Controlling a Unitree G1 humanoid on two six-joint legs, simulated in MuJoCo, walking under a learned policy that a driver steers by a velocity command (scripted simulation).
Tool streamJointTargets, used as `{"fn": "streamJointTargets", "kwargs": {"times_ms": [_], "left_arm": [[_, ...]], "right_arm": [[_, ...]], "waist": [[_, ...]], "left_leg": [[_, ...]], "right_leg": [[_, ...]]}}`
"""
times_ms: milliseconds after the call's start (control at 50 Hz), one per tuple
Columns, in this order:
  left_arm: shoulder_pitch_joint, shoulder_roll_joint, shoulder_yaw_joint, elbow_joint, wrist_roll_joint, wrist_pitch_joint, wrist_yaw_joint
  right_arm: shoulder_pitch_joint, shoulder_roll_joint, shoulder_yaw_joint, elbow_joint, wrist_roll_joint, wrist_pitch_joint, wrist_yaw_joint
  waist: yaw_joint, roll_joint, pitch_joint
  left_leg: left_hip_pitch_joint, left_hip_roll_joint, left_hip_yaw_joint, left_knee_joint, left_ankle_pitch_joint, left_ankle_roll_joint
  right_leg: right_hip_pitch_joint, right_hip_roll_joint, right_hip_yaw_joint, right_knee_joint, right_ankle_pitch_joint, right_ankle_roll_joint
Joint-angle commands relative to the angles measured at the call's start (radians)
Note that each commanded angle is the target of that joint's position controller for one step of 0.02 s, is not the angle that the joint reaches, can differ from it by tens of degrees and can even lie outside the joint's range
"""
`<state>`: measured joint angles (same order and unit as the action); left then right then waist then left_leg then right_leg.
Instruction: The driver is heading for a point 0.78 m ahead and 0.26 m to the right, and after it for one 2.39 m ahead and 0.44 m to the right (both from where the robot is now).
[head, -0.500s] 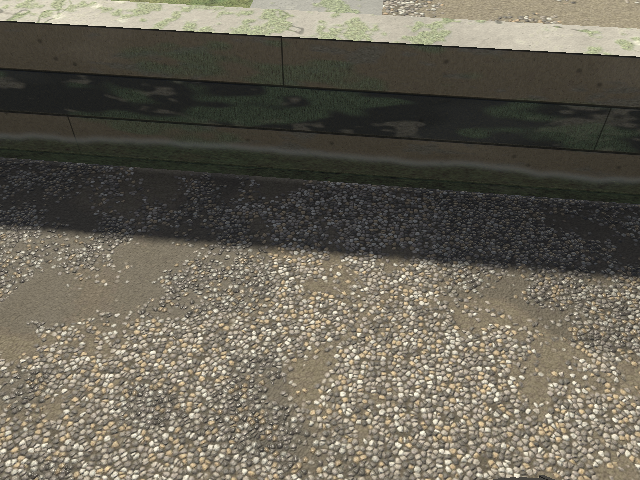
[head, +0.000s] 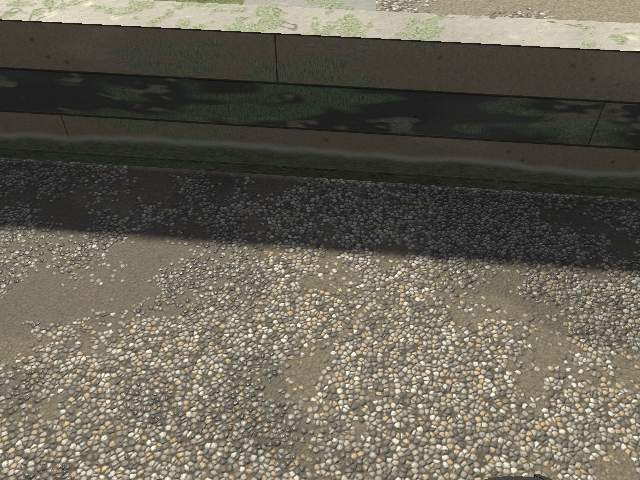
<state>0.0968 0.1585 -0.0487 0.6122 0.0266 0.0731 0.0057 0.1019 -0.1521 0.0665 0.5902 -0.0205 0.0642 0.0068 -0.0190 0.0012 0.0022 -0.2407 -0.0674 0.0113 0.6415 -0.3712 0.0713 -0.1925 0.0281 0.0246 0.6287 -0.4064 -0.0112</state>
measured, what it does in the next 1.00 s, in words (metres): stands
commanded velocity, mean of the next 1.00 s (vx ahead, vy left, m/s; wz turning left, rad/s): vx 0.50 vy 0.00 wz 0.00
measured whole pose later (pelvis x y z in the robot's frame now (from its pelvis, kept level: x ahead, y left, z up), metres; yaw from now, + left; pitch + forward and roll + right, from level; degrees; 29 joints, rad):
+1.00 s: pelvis +0.00 +0.00 +0.00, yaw +0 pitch -2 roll +0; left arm 0.11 0.16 -0.05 0.62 0.03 0.07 0.01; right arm 0.12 -0.15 0.07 0.59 -0.02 0.06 0.00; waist -0.02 0.00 -0.01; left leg -0.24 -0.06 0.02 0.65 -0.38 0.08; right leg -0.20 0.03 0.03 0.64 -0.41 -0.01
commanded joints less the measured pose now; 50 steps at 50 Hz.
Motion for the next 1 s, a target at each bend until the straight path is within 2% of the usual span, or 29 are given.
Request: {"fn": "streamJointTargets", "kwargs": {"times_ms": [20, 80, 100, 140, 180, 200, 240, 280, 300, 340, 400, 420, 460, 500, 520, 560, 600, 620, 640, 680, 700, 720, 780, 800, 840, 900, 920, 960, 1000], "left_arm": [[-0.057, 0.067, 0.022, -0.078, 0.003, -0.021, 0.004], [-0.078, 0.063, 0.017, -0.08, 0.003, -0.024, 0.004], [-0.123, 0.073, 0.017, -0.104, -0.004, -0.014, 0.001], [-0.053, 0.067, 0.021, -0.076, 0.003, -0.021, 0.005], [-0.07, 0.06, 0.016, -0.079, 0.004, -0.024, 0.005], [-0.12, 0.072, 0.017, -0.103, -0.002, -0.015, 0.003], [-0.054, 0.066, 0.021, -0.076, 0.003, -0.02, 0.006], [-0.069, 0.059, 0.016, -0.078, 0.004, -0.023, 0.005], [-0.119, 0.071, 0.017, -0.102, -0.002, -0.014, 0.003], [-0.053, 0.065, 0.021, -0.076, 0.003, -0.019, 0.006], [-0.072, 0.062, 0.017, -0.078, 0.004, -0.023, 0.005], [-0.119, 0.072, 0.017, -0.103, -0.002, -0.013, 0.003], [-0.05, 0.066, 0.021, -0.074, 0.003, -0.02, 0.007], [-0.068, 0.059, 0.016, -0.077, 0.004, -0.024, 0.007], [-0.118, 0.071, 0.017, -0.102, -0.001, -0.014, 0.004], [-0.052, 0.064, 0.021, -0.074, 0.003, -0.019, 0.007], [-0.068, 0.057, 0.016, -0.077, 0.004, -0.022, 0.007], [-0.118, 0.07, 0.017, -0.102, -0.001, -0.013, 0.004], [-0.06, 0.066, 0.02, -0.074, 0.004, -0.02, 0.007], [-0.113, 0.068, 0.016, -0.101, 0.0, -0.013, 0.004], [-0.102, 0.074, 0.02, -0.095, 0.003, -0.011, 0.004], [-0.051, 0.066, 0.022, -0.074, 0.003, -0.02, 0.009], [-0.072, 0.06, 0.016, -0.076, 0.004, -0.022, 0.007], [-0.119, 0.07, 0.016, -0.101, -0.002, -0.012, 0.004], [-0.049, 0.064, 0.02, -0.072, 0.004, -0.02, 0.008], [-0.071, 0.06, 0.016, -0.075, 0.004, -0.023, 0.007], [-0.118, 0.071, 0.016, -0.1, -0.001, -0.013, 0.005], [-0.048, 0.064, 0.02, -0.071, 0.004, -0.02, 0.009], [-0.065, 0.057, 0.015, -0.074, 0.004, -0.023, 0.008]], "right_arm": [[-0.045, -0.062, -0.019, -0.081, 0.002, -0.024, -0.007], [-0.09, -0.068, -0.021, -0.093, 0.009, -0.016, -0.012], [-0.131, -0.063, -0.017, -0.116, -0.002, -0.018, 0.003], [-0.041, -0.061, -0.019, -0.081, 0.002, -0.024, -0.007], [-0.082, -0.067, -0.02, -0.091, 0.008, -0.019, -0.013], [-0.13, -0.062, -0.017, -0.115, -0.003, -0.021, 0.002], [-0.042, -0.061, -0.019, -0.082, 0.003, -0.024, -0.008], [-0.081, -0.066, -0.02, -0.092, 0.009, -0.019, -0.013], [-0.129, -0.061, -0.017, -0.115, -0.003, -0.021, 0.002], [-0.04, -0.06, -0.018, -0.082, 0.003, -0.024, -0.008], [-0.083, -0.066, -0.02, -0.095, 0.009, -0.017, -0.013], [-0.126, -0.061, -0.016, -0.118, -0.002, -0.019, 0.002], [-0.035, -0.06, -0.018, -0.083, 0.002, -0.026, -0.008], [-0.076, -0.065, -0.019, -0.093, 0.009, -0.021, -0.014], [-0.125, -0.06, -0.016, -0.117, -0.003, -0.023, 0.001], [-0.036, -0.059, -0.017, -0.083, 0.003, -0.025, -0.009], [-0.075, -0.064, -0.019, -0.093, 0.009, -0.021, -0.014], [-0.124, -0.058, -0.015, -0.117, -0.002, -0.023, 0.001], [-0.048, -0.059, -0.018, -0.089, 0.004, -0.022, -0.01], [-0.117, -0.058, -0.015, -0.117, -0.004, -0.023, 0.001], [-0.09, -0.052, -0.016, -0.109, -0.013, -0.029, 0.005], [-0.032, -0.059, -0.018, -0.083, 0.003, -0.028, -0.009], [-0.076, -0.064, -0.018, -0.096, 0.009, -0.019, -0.014], [-0.119, -0.058, -0.015, -0.12, -0.002, -0.021, 0.001], [-0.028, -0.057, -0.017, -0.084, 0.002, -0.027, -0.009], [-0.073, -0.064, -0.018, -0.096, 0.009, -0.02, -0.014], [-0.117, -0.058, -0.015, -0.12, -0.002, -0.022, 0.0], [-0.025, -0.057, -0.017, -0.084, 0.002, -0.028, -0.01], [-0.066, -0.063, -0.018, -0.094, 0.009, -0.023, -0.015]], "waist": [[0.002, -0.001, -0.149], [0.008, 0.01, -0.058], [-0.009, 0.007, -0.008], [0.001, 0.0, -0.15], [0.008, 0.013, -0.074], [-0.009, 0.006, -0.018], [0.002, 0.003, -0.146], [0.008, 0.016, -0.074], [-0.008, 0.009, -0.018], [0.002, 0.003, -0.146], [0.008, 0.014, -0.058], [-0.008, 0.009, -0.007], [0.002, 0.001, -0.149], [0.008, 0.013, -0.073], [-0.008, 0.006, -0.017], [0.002, 0.003, -0.145], [0.009, 0.016, -0.073], [-0.008, 0.009, -0.017], [0.002, 0.004, -0.119], [-0.008, 0.012, -0.021], [-0.016, 0.0, -0.08], [0.002, 0.0, -0.151], [0.008, 0.015, -0.057], [-0.009, 0.01, -0.007], [0.001, 0.002, -0.15], [0.007, 0.013, -0.057], [-0.009, 0.008, -0.007], [0.001, 0.002, -0.15], [0.008, 0.015, -0.073]], "left_leg": [[0.004, 0.097, -0.111, -0.119, 0.278, 0.005], [-0.026, 0.102, -0.124, -0.137, 0.251, 0.01], [-0.049, 0.099, -0.082, -0.093, 0.408, 0.004], [0.007, 0.097, -0.108, -0.117, 0.282, 0.006], [-0.019, 0.102, -0.121, -0.133, 0.256, 0.01], [-0.04, 0.1, -0.081, -0.089, 0.416, 0.006], [0.004, 0.1, -0.108, -0.116, 0.287, 0.007], [-0.02, 0.104, -0.121, -0.133, 0.258, 0.011], [-0.041, 0.102, -0.081, -0.088, 0.417, 0.007], [0.003, 0.101, -0.109, -0.116, 0.286, 0.007], [-0.027, 0.106, -0.124, -0.135, 0.254, 0.013], [-0.05, 0.102, -0.081, -0.09, 0.411, 0.007], [0.005, 0.101, -0.107, -0.115, 0.283, 0.008], [-0.022, 0.105, -0.12, -0.132, 0.257, 0.012], [-0.043, 0.103, -0.08, -0.087, 0.417, 0.008], [0.002, 0.102, -0.107, -0.114, 0.287, 0.008], [-0.023, 0.107, -0.12, -0.132, 0.258, 0.013], [-0.043, 0.104, -0.08, -0.087, 0.418, 0.008], [-0.006, 0.105, -0.111, -0.12, 0.28, 0.01], [-0.046, 0.102, -0.078, -0.086, 0.414, 0.007], [-0.018, 0.101, -0.072, -0.073, 0.433, 0.007], [0.006, 0.104, -0.106, -0.113, 0.289, 0.009], [-0.03, 0.109, -0.121, -0.134, 0.254, 0.014], [-0.052, 0.105, -0.078, -0.088, 0.411, 0.008], [0.003, 0.103, -0.105, -0.113, 0.283, 0.009], [-0.029, 0.109, -0.12, -0.133, 0.254, 0.015], [-0.052, 0.105, -0.077, -0.087, 0.411, 0.009], [0.003, 0.103, -0.103, -0.111, 0.284, 0.009], [-0.024, 0.108, -0.117, -0.13, 0.256, 0.014]], "right_leg": [[0.087, -0.038, 0.048, -0.048, 0.231, -0.018], [0.042, -0.032, 0.047, -0.065, 0.193, -0.018], [0.002, -0.052, 0.061, -0.052, 0.381, -0.014], [0.085, -0.037, 0.049, -0.047, 0.236, -0.018], [0.046, -0.033, 0.047, -0.063, 0.197, -0.017], [0.005, -0.052, 0.061, -0.051, 0.384, -0.015], [0.081, -0.036, 0.048, -0.045, 0.232, -0.017], [0.044, -0.031, 0.046, -0.061, 0.193, -0.016], [0.003, -0.05, 0.061, -0.049, 0.38, -0.014], [0.079, -0.035, 0.048, -0.043, 0.228, -0.016], [0.037, -0.03, 0.048, -0.06, 0.189, -0.016], [-0.003, -0.049, 0.061, -0.047, 0.377, -0.012], [0.081, -0.035, 0.05, -0.043, 0.234, -0.017], [0.042, -0.031, 0.048, -0.059, 0.194, -0.016], [0.001, -0.05, 0.063, -0.046, 0.382, -0.014], [0.078, -0.034, 0.05, -0.041, 0.23, -0.016], [0.041, -0.03, 0.048, -0.057, 0.19, -0.015], [-0.001, -0.048, 0.062, -0.045, 0.377, -0.013], [0.064, -0.032, 0.052, -0.044, 0.217, -0.016], [0.001, -0.05, 0.064, -0.043, 0.385, -0.012], [0.027, -0.055, 0.07, -0.033, 0.416, -0.016], [0.079, -0.033, 0.051, -0.038, 0.23, -0.016], [0.033, -0.027, 0.05, -0.055, 0.187, -0.015], [-0.007, -0.047, 0.063, -0.042, 0.375, -0.011], [0.077, -0.033, 0.053, -0.038, 0.231, -0.016], [0.033, -0.028, 0.051, -0.055, 0.19, -0.016], [-0.008, -0.047, 0.064, -0.042, 0.379, -0.012], [0.076, -0.033, 0.054, -0.037, 0.235, -0.016], [0.038, -0.028, 0.051, -0.054, 0.193, -0.015]]}}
